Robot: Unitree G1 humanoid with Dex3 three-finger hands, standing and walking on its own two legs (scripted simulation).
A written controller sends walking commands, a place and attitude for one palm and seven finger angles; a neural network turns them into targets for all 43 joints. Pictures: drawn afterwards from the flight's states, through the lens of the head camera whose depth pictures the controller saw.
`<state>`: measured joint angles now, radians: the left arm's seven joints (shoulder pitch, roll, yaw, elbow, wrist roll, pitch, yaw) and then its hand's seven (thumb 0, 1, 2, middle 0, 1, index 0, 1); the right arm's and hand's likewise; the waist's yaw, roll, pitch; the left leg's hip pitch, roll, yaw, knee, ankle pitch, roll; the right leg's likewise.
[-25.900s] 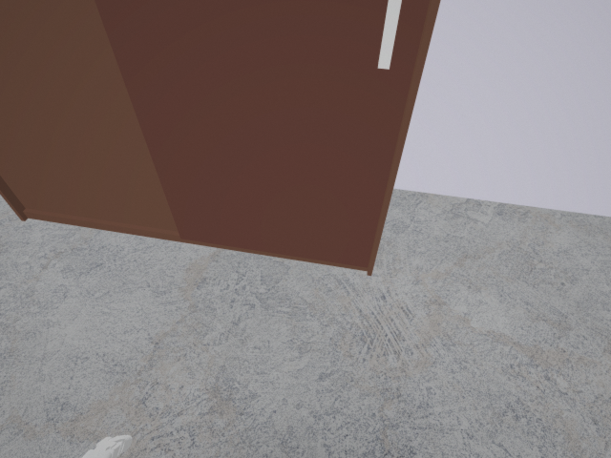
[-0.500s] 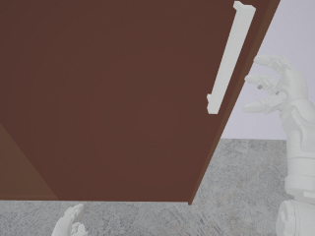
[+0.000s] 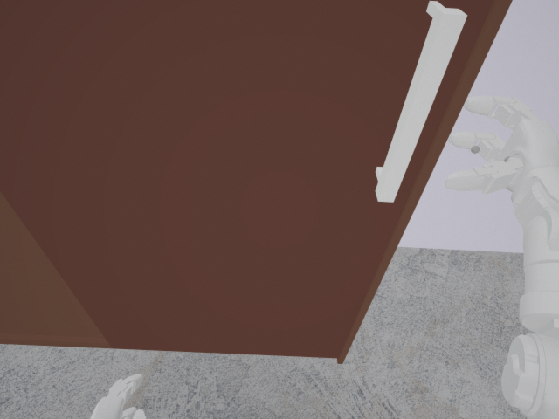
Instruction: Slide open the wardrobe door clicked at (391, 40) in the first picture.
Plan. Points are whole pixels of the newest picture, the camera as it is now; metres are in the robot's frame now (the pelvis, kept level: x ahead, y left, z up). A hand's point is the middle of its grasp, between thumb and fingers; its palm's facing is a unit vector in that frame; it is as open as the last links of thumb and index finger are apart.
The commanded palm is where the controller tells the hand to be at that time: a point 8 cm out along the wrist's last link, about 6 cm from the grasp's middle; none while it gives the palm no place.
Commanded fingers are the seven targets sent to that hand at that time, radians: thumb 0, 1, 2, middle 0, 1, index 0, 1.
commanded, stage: move the hooked fingers beside the handle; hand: right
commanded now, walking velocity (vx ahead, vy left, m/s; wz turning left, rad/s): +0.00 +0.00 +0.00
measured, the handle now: (406, 114) +0.48 -0.12 +0.24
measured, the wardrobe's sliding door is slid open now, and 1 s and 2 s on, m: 0.00 0.00 0.00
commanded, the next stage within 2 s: feel for the door with the fingertips in 0.18 s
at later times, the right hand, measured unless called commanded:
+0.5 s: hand (452, 154) +0.40 -0.17 +0.24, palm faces -0.06 +1.00 -0.01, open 14.0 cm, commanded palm +0.38 -0.22 +0.24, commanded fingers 0.00 0.50 -0.30 0.30 1.20 0.30 1.20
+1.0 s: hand (443, 143) +0.43 -0.17 +0.23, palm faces -0.02 +1.00 +0.00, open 14.0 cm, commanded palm +0.41 -0.22 +0.24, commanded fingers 0.00 0.50 -0.30 0.30 1.20 0.30 1.20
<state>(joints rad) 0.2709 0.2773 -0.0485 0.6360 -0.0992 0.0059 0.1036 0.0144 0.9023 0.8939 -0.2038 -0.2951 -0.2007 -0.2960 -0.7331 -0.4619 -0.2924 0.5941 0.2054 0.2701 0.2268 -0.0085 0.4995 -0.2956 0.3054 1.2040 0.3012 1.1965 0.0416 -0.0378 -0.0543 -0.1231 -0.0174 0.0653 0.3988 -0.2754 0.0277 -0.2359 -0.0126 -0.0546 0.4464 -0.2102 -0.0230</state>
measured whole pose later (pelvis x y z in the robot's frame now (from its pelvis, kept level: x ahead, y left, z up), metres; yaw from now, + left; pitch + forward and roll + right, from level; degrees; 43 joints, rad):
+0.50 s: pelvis -0.01 -0.01 +0.00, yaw -1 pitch -1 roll +1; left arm 0.22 0.27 -0.05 0.64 -0.10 -0.01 0.10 0.01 0.90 0.89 -0.20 -0.29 -0.20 -0.30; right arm -0.72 -0.36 -0.20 0.49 0.23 0.30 0.21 -0.01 0.50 -0.30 0.30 1.20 0.30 1.20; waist 0.01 -0.04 -0.05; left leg -0.12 0.00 0.08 0.41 -0.28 0.02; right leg -0.24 0.00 -0.04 0.45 -0.21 -0.03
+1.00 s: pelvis +0.00 +0.00 +0.00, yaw +0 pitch +0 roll +0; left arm 0.28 0.29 -0.03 0.67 -0.09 0.01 0.11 0.01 0.90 0.89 -0.20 -0.29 -0.20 -0.30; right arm -0.77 -0.39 -0.24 0.59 0.21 0.27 0.18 -0.01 0.50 -0.30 0.30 1.20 0.30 1.20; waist 0.04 -0.03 -0.04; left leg -0.12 -0.02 0.07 0.39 -0.28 0.03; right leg -0.23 -0.01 -0.05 0.44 -0.21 -0.02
